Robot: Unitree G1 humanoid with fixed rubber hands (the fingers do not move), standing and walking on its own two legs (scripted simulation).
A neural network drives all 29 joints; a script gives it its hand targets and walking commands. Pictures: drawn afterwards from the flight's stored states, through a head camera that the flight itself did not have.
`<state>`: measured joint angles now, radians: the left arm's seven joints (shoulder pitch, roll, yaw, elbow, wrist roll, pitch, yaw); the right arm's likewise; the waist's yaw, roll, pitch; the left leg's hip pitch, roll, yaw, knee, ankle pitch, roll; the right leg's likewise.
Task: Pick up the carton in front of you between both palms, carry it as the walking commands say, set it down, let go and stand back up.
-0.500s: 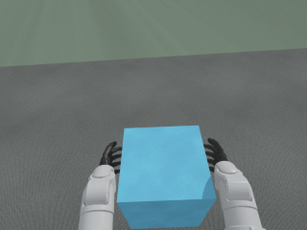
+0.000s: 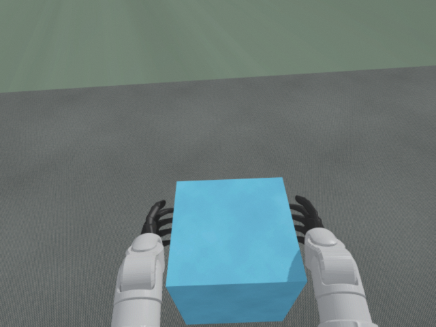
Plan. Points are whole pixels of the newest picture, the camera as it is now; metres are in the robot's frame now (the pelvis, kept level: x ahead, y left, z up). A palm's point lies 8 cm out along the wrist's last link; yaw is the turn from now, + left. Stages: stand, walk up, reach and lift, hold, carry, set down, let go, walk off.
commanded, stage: carry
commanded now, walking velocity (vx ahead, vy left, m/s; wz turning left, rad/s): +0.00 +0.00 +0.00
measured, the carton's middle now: (232, 254) +0.29 +0.00 -0.04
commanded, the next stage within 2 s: hold in 0.34 s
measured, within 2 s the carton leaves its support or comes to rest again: neither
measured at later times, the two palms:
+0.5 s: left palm (155, 247) +0.27 +0.14 +0.04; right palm (321, 244) +0.27 -0.16 +0.04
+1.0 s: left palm (155, 232) +0.29 +0.14 +0.05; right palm (324, 253) +0.24 -0.15 +0.05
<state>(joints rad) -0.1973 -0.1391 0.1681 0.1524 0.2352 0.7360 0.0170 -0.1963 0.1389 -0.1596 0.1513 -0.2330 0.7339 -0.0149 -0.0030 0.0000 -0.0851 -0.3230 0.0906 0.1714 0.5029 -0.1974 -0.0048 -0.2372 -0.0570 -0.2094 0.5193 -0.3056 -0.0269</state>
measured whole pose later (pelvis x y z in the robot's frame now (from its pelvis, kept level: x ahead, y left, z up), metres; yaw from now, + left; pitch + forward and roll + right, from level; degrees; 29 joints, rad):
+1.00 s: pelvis -0.02 +0.05 +0.01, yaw -10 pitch -9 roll +0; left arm -0.32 -0.17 0.27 0.32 0.32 0.72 0.00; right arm -0.32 0.17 -0.30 0.36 -0.32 0.69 0.04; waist 0.00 -0.02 0.02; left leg -0.09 -0.04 -0.02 0.43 -0.18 0.02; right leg -0.07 0.01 0.08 0.44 -0.22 0.00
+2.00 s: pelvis -0.06 +0.03 -0.19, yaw -10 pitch +43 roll -1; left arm -0.80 -0.07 0.47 0.63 0.24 0.22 0.04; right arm -0.83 0.06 -0.41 0.69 -0.21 0.21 -0.06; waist 0.02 -0.02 -0.21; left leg -1.75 -0.09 -0.10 1.44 -0.44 -0.04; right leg -1.72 0.12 0.07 1.46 -0.49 0.02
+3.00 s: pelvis -0.08 +0.03 -0.38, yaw -9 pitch +42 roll +1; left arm -1.22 0.12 0.40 0.83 0.03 0.19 0.14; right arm -1.34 -0.20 -0.21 0.97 -0.01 0.18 -0.13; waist 0.05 -0.01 0.16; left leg -2.28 -0.12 -0.05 2.12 -0.58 -0.08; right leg -2.26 0.17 0.04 2.15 -0.64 0.05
